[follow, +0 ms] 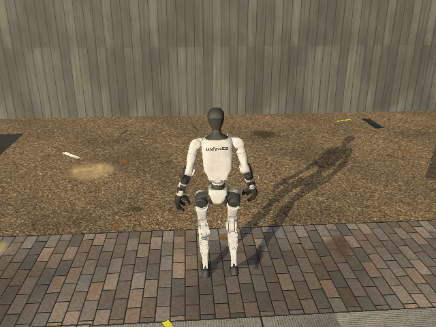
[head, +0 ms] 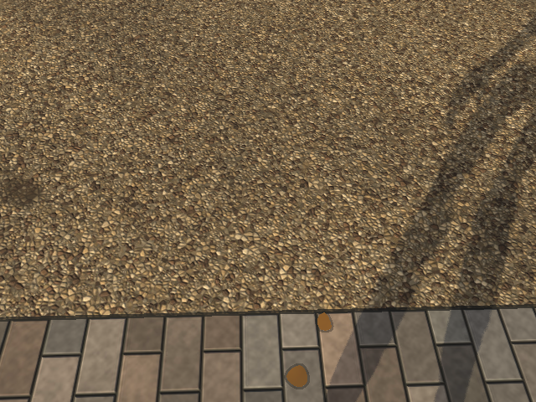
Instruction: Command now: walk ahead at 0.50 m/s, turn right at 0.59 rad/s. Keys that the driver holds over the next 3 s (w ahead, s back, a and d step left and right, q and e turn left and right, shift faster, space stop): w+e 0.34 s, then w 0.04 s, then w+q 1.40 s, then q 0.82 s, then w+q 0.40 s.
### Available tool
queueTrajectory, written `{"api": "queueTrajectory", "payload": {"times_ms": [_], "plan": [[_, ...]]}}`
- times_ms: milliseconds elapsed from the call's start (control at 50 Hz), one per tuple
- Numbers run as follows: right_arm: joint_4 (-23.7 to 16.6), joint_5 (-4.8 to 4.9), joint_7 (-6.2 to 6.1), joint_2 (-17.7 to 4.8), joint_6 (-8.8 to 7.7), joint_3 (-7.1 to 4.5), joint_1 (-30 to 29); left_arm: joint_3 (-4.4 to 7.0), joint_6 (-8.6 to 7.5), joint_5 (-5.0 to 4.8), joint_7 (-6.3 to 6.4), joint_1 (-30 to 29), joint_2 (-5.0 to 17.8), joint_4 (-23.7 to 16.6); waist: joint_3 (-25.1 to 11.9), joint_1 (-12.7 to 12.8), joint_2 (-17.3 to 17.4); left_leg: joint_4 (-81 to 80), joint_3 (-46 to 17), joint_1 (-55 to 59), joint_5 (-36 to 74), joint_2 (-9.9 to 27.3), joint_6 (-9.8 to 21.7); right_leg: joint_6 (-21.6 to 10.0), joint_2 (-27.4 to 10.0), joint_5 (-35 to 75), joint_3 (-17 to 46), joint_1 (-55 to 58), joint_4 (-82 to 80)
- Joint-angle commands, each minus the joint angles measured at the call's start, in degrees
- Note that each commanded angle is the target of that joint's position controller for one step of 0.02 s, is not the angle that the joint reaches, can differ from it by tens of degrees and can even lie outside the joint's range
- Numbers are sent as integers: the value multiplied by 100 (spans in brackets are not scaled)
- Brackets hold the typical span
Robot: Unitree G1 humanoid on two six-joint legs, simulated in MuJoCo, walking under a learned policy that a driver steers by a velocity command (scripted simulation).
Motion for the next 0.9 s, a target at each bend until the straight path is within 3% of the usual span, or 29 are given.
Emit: {"api": "queueTrajectory", "payload": {"times_ms": [20,100,180,260,320,340,360,380,400,420,440,460,480,500,520,560,620,720,800,860,900], "plan": [[-71,96,37,-481,-196,-120,533,7,113,51,-134,217,91,-371,-258,-47,841,-1438,-1307,819,1069,1609,616,58,-430,307,148,-946,80],[58,86,51,-535,-219,-148,804,-44,140,61,-240,-621,52,-732,-62,-137,758,-1629,-560,976,1463,1559,650,151,-558,1054,16,-1604,-450],[149,83,45,-635,-198,-169,981,-156,84,31,-330,-1418,-86,-1022,100,-297,750,-1619,132,1030,1745,1404,513,127,-522,1869,-371,-1312,-1895],[298,86,-26,-837,-114,-221,1346,-185,77,70,-383,-2001,-43,-1288,243,-464,734,-1447,427,1642,2193,1629,441,-85,-429,1493,-770,-1087,-2806],[403,68,-86,-1053,25,-262,1480,-126,83,125,-318,-1809,74,-1305,-10,-319,867,-445,749,2127,4395,1707,341,-387,32,588,-1095,-444,-3159],[416,65,-98,-1141,83,-277,1491,-73,62,135,-282,-1370,162,-1198,-298,-123,894,323,826,2184,5029,1706,327,-525,265,354,-1141,65,-3291],[399,98,-100,-1143,133,-258,1479,2,5,184,-225,-537,264,-938,-774,240,746,1456,931,1778,4797,1638,250,-689,454,536,-1057,1202,-3731],[249,87,-77,-977,139,-197,1478,143,-33,250,-126,430,623,-666,-1426,633,236,3040,952,591,3082,1499,100,-952,-240,121,-19,2786,-3980],[-156,142,76,-173,108,-2,1793,240,-39,188,-39,329,1208,-741,-1962,169,-1160,4978,735,-2033,-2279,519,-208,-1671,-2201,238,3031,4667,-4306],[-182,108,65,-752,101,-137,1189,237,35,44,53,791,1104,-783,-2161,610,-256,5563,-294,-2483,-2031,286,-193,-1737,-2424,638,3798,4486,-4939],[-293,202,74,-712,70,-128,739,186,26,11,116,417,915,-639,-1283,438,-41,5472,-479,-2762,-1313,588,-109,-1533,-2196,1479,2564,3871,-4929],[-214,220,80,-607,24,-76,787,94,-37,-25,119,142,600,-584,-802,187,135,4938,-543,-2405,-986,734,-66,-1298,-1939,2256,1871,2997,-5037],[-73,161,97,-569,75,-77,927,24,-111,-21,113,-81,408,-550,-542,-65,257,4511,-617,-1994,-869,857,-62,-1021,-1661,2603,1301,2419,-5189],[63,72,123,-544,189,-76,1227,-37,-174,-41,110,-250,258,-526,-452,-279,145,4304,-658,-1577,-804,865,-91,-863,-1477,2712,887,1979,-5373],[169,37,161,-511,282,-87,1379,-70,-246,-43,98,-242,183,-488,-431,-331,74,4200,-694,-1343,-744,809,-100,-783,-1411,2781,655,1748,-5517],[205,55,232,-443,366,-116,1333,-52,-355,-63,87,-92,273,-347,-269,-382,51,4038,-751,-1501,-461,700,-92,-676,-1311,2917,311,1701,-5733],[104,88,259,-395,399,-144,765,-51,-410,-56,93,145,298,-198,52,-246,-2,3635,-854,-2159,229,627,-100,-415,-1216,2842,-142,1887,-5971],[-93,53,294,-278,346,-87,-14,-118,-456,-74,144,355,213,-20,254,-85,-56,2411,-559,-2388,1132,487,-86,-206,-1143,3353,-774,2279,-6001],[-377,9,362,-155,316,19,-701,-152,-420,-58,251,782,239,244,406,135,-36,1459,18,-2345,1058,354,110,-138,-1297,4314,-1110,2935,-5766],[-406,8,342,-254,325,-6,-487,-132,-366,-27,334,761,471,334,96,-63,-243,1146,416,-1658,333,-101,444,-14,-1409,6617,-1363,3367,-4888],[-212,-11,287,-455,324,-98,337,-80,-287,17,387,573,683,311,-374,-473,-412,1066,458,-773,-279,-412,742,-14,-1516,7563,-1449,3363,-3593]]}}
Next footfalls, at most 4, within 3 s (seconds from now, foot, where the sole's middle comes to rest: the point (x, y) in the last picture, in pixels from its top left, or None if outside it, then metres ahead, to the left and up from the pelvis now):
0.38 right None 0.32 -0.14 -0.78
0.94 left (299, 335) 0.64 -0.05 -0.78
1.44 right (344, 234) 0.97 -0.19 -0.78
1.94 left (242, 195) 1.10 0.13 -0.78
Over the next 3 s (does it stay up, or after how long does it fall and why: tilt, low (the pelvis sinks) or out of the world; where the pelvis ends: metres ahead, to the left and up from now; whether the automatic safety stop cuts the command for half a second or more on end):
stays up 1.13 0.08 0.00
